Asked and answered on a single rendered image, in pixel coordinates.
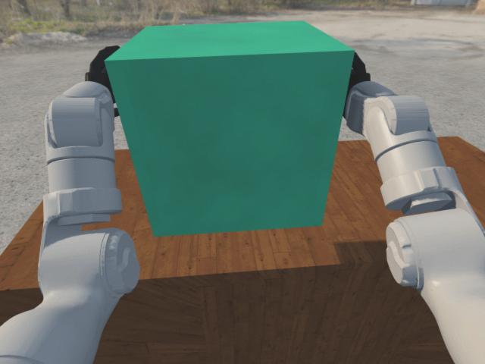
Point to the robot left forearm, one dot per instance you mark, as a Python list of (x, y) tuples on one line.
[(79, 143)]

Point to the right robot hand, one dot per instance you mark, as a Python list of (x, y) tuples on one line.
[(358, 74)]

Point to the carton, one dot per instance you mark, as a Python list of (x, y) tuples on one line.
[(232, 127)]

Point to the left robot upper arm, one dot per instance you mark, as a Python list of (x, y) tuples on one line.
[(82, 275)]

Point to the right robot upper arm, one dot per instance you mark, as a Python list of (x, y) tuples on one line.
[(442, 255)]

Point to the pedestal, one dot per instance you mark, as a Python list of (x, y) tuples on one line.
[(300, 295)]

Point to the robot right forearm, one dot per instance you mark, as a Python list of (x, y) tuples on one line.
[(405, 148)]

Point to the left robot hand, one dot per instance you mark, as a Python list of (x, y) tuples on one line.
[(98, 73)]

